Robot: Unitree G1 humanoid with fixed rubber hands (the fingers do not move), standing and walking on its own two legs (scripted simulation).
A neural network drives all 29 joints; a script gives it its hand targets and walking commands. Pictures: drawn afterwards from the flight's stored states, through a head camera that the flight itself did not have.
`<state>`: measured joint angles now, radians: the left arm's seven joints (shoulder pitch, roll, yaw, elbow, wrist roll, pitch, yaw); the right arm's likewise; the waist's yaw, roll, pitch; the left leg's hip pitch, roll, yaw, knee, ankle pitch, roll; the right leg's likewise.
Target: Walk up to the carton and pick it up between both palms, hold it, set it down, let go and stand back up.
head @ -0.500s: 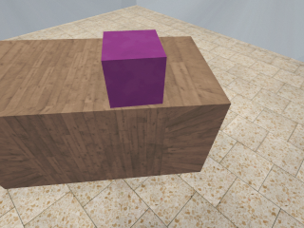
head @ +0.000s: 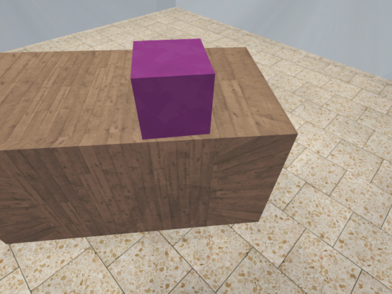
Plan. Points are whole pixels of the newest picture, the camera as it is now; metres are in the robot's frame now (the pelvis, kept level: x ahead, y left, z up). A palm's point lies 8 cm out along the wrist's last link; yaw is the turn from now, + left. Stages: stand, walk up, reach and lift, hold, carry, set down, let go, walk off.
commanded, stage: stand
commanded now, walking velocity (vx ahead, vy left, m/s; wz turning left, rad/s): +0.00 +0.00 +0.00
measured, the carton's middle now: (172, 87) +0.79 +0.09 +0.02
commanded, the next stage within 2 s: walk up in 0.22 s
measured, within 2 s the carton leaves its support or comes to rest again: neither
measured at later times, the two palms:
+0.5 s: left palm out of the picture +0.07 +0.30 -0.11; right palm out of the picture +0.06 -0.27 -0.13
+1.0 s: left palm out of the picture +0.17 +0.44 -0.12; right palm out of the picture +0.11 -0.20 -0.08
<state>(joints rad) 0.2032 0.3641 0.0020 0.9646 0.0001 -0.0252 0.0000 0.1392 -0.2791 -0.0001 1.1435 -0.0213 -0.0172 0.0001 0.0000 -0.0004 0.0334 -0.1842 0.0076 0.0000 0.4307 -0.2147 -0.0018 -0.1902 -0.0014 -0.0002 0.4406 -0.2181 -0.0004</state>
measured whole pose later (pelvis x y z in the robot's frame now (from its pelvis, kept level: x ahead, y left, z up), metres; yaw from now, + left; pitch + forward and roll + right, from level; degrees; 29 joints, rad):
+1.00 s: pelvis +0.11 +0.11 +0.01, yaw +2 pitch -4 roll -5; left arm 0.23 0.47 0.04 0.96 0.00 0.01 -0.03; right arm 0.36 -0.39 0.00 0.99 -0.02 -0.06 0.05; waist -0.01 -0.01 0.07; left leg -0.13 0.02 0.02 0.43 -0.25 0.05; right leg -0.42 -0.01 0.03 0.98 -0.28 -0.02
